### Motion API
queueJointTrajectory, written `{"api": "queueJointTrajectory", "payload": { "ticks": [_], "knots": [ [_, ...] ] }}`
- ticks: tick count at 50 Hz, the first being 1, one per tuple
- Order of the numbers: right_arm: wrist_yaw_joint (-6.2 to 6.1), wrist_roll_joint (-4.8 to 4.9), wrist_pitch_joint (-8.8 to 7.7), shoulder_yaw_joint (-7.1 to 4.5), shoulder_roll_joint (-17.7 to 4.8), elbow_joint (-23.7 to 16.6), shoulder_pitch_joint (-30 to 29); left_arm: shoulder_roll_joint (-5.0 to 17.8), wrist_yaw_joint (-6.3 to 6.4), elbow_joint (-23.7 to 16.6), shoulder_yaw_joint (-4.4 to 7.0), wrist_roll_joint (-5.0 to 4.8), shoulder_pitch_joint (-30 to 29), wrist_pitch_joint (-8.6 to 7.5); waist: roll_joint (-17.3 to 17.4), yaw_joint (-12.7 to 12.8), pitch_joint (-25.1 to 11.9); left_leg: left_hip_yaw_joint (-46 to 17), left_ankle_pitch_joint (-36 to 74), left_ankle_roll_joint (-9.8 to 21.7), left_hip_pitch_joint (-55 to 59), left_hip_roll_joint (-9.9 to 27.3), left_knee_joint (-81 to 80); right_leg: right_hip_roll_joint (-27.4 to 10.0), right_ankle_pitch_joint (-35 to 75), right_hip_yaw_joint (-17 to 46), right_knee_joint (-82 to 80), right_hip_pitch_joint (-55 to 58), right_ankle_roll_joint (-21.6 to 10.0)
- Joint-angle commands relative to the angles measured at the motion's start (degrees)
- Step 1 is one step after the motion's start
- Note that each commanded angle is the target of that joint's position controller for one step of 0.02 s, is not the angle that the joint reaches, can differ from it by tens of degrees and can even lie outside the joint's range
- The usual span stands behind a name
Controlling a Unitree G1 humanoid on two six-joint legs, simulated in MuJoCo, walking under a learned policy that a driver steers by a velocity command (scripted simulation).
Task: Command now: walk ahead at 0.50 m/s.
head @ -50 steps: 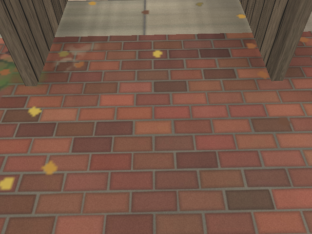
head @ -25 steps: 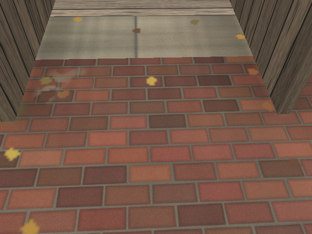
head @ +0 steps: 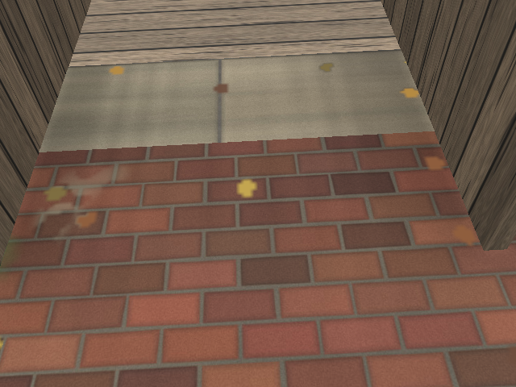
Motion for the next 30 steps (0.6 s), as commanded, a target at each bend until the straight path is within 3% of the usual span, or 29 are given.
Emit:
{"api": "queueJointTrajectory", "payload": {
  "ticks": [1,7,13,16,17,18,19,20,21,22,23,24,26,28,30],
  "knots": [
    [0.75,-0.57,1.27,-0.41,-1.3,-1.4,4.3,4.7,0.28,-0.4,0.46,-0.32,4.4,-1.64,-4.5,-1.9,-0.1,-0.5,4.1,-1.3,-5.9,2.9,-1.9,-15.2,9.6,14.1,-14.1,2.6,-6.3],
    [1.11,0.20,1.48,0.11,-1.7,-6.6,-10.5,4.9,0.26,0.8,-0.03,-0.36,10.3,-1.45,-4.6,1.2,2.7,2.3,14.8,-3.4,-12.2,3.3,-17.7,-13.2,15.5,9.8,-15.8,7.0,-5.3],
    [0.93,0.47,0.83,0.73,-1.8,-9.9,-19.1,5.5,0.96,3.0,-0.15,0.29,15.8,-1.18,-5.5,3.7,3.7,4.4,15.2,-1.3,-11.9,0.7,-28.9,-15.3,24.0,8.4,-12.9,16.9,-5.5],
    [0.61,0.49,0.08,0.28,-2.8,-10.1,-17.1,6.6,1.46,3.2,0.16,0.68,14.2,-0.97,-5.9,1.5,2.7,5.2,9.2,1.4,-6.4,-1.6,-32.5,-16.6,36.9,7.3,-7.2,20.0,-4.6],
    [0.23,0.45,-0.21,-0.16,-3.6,-8.9,-13.0,7.2,1.54,3.2,0.34,0.76,13.3,-0.90,-6.4,-0.3,0.5,5.9,7.1,2.4,-0.7,-3.5,-33.6,-16.3,44.7,6.6,-2.3,20.0,-3.9],
    [-0.22,0.27,-0.65,-0.82,-4.4,-6.2,-5.1,7.5,1.44,3.1,0.41,0.63,12.4,-0.66,-5.5,-3.7,-3.5,6.9,8.2,3.7,8.3,-5.4,-36.9,-14.9,48.2,5.3,6.7,18.9,-3.0],
    [-0.79,-0.69,-1.25,-1.83,-6.8,-3.1,5.0,6.8,1.31,2.5,0.10,0.16,11.7,-0.63,-3.8,-7.4,-9.1,3.4,9.9,5.7,23.0,-2.1,-37.9,-12.7,39.6,3.8,18.9,10.7,-1.9],
    [-1.31,-2.08,-1.49,-3.36,-12.7,-2.1,13.2,2.6,0.72,0.3,-0.99,-1.80,14.3,-0.68,5.6,-8.1,-17.2,-18.1,3.7,10.7,40.0,14.0,-39.9,-6.4,14.2,0.3,39.4,-6.9,0.5],
    [-0.53,-0.50,-0.53,-3.80,-13.8,-1.9,11.6,3.7,0.43,0.7,-0.16,-1.85,17.0,-0.66,11.1,-5.8,-21.0,-39.3,4.0,15.6,43.8,21.6,-48.1,1.5,-20.0,5.1,53.4,-18.6,0.8],
    [-0.23,0.92,-0.13,-3.19,-11.4,-3.0,4.5,6.1,0.57,-0.1,0.58,-0.62,12.0,-0.27,3.7,-3.3,-12.3,-31.6,0.0,13.8,36.2,19.0,-48.8,-3.1,-15.7,9.4,55.7,-23.1,0.1],
    [-0.04,1.13,-0.40,-2.04,-7.3,-3.8,0.0,5.1,0.25,-1.3,0.36,-0.22,7.7,-0.56,0.4,-2.4,-5.5,-24.3,1.1,12.3,27.6,16.8,-51.0,-5.2,-11.2,9.2,53.2,-23.5,0.1],
    [-0.04,0.90,-0.75,-1.24,-4.7,-3.7,-2.1,3.8,0.06,-1.4,0.29,-0.14,6.5,-0.46,-0.6,-0.5,-1.8,-18.8,3.8,9.8,21.5,13.8,-53.3,-7.3,-8.4,8.9,49.0,-21.5,0.2],
    [-0.52,0.98,-1.55,-0.32,-2.3,-2.0,-1.2,2.2,-0.55,-0.9,0.16,1.26,7.9,1.01,1.2,2.0,-0.5,-11.9,9.8,7.4,15.8,10.0,-55.3,-8.8,-6.4,8.5,44.2,-16.7,1.3],
    [-0.69,1.08,-2.39,-0.46,-3.7,-0.6,2.1,1.8,-1.07,-1.3,0.22,1.44,7.2,1.94,1.2,2.5,-0.7,-9.1,15.7,7.8,15.6,9.1,-56.0,-8.9,-4.9,7.3,42.4,-17.1,2.3],
    [-0.71,1.17,-2.66,-0.69,-5.2,0.0,4.1,2.2,-1.32,-3.0,0.24,1.40,2.7,2.51,1.1,2.3,0.6,-7.2,16.4,8.1,16.3,8.6,-57.5,-9.9,-1.4,6.3,39.1,-21.2,3.4]
  ]
}}
Velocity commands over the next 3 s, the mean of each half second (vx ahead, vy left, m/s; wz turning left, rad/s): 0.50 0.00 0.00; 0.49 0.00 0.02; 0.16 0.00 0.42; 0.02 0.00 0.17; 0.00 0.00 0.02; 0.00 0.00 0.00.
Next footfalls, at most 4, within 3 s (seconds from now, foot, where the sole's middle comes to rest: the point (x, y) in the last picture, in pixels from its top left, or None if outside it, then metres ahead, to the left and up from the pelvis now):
0.38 left None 0.37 0.11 -0.78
0.94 right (302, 316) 0.68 -0.07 -0.78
1.44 left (232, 297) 0.74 0.13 -0.78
1.86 right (307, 298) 0.73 -0.09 -0.78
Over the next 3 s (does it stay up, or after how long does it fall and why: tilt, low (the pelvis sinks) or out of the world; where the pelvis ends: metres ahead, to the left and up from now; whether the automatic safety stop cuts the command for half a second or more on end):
stays up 0.72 0.00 0.00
